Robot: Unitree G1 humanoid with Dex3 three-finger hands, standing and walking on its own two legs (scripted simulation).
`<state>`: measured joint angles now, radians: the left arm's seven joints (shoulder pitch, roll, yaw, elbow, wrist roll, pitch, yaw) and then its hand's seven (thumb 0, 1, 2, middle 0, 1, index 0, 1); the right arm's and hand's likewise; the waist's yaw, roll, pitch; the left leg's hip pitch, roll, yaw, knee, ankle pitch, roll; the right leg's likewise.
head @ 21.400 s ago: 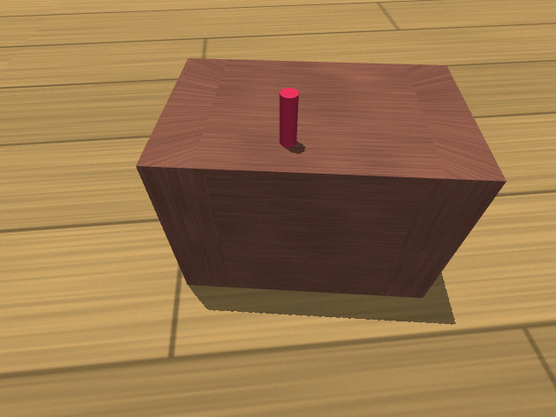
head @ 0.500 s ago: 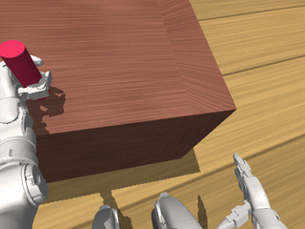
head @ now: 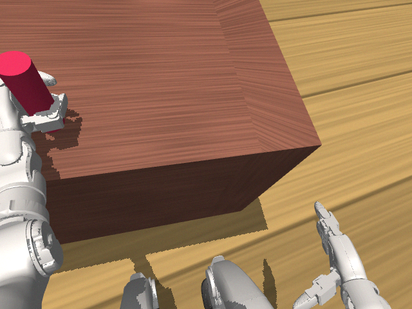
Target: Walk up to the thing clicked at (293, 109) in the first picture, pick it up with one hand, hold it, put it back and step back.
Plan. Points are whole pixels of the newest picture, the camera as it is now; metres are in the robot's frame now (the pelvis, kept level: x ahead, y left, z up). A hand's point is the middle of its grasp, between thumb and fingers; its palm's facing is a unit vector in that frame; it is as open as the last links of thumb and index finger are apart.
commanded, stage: loosen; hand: left
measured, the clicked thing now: (35, 97) +0.51 +0.22 +0.05
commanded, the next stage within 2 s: open in 0.14 s
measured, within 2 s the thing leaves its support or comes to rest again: neither
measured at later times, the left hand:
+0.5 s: hand (47, 103) +0.51 +0.20 +0.03, palm faces +0.16 -0.99 +0.01, open 8.8 cm
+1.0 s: hand out of the picture +0.52 +0.26 +0.13, palm faces +0.22 -0.98 -0.02, open 15.9 cm
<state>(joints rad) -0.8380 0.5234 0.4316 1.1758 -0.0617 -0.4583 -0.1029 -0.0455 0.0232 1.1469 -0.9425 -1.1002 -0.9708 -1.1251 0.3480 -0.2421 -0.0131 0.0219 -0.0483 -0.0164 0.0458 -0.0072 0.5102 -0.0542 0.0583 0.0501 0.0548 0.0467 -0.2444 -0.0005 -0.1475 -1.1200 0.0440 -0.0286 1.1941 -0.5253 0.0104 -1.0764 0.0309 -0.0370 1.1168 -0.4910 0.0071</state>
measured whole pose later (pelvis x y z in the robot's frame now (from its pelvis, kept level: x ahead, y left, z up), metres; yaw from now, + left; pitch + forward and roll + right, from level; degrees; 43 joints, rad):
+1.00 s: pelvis +0.00 +0.00 +0.01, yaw +0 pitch +22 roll -4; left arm -0.93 0.67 0.48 1.14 -0.03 -0.32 -0.13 -0.01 -0.36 0.15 -0.21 -0.17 -0.20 -0.18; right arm 0.37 -0.25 -0.01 0.04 -0.03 0.02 0.02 -0.01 0.50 -0.05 0.06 0.05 0.05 0.05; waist -0.24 0.00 -0.16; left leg -1.03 0.05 -0.02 1.14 -0.50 0.01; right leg -0.98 0.04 -0.03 1.05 -0.46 0.01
